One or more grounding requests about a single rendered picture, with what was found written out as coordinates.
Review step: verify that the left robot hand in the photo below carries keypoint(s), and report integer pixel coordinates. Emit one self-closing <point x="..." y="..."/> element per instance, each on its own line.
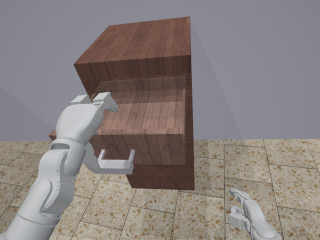
<point x="81" y="120"/>

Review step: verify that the drawer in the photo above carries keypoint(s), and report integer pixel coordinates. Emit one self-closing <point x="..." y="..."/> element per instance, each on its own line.
<point x="151" y="120"/>

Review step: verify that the handle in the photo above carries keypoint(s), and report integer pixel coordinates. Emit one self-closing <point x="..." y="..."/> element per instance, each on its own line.
<point x="112" y="166"/>

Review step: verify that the cabinet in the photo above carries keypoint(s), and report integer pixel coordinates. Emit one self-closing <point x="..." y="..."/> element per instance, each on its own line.
<point x="143" y="50"/>

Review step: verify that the right robot hand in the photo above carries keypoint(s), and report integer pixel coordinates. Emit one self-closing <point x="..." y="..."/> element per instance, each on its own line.
<point x="242" y="218"/>

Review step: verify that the robot right forearm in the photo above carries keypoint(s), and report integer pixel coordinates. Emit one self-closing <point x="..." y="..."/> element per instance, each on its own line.
<point x="262" y="230"/>

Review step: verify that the robot left forearm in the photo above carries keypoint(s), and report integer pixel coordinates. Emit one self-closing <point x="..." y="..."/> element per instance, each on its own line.
<point x="51" y="193"/>

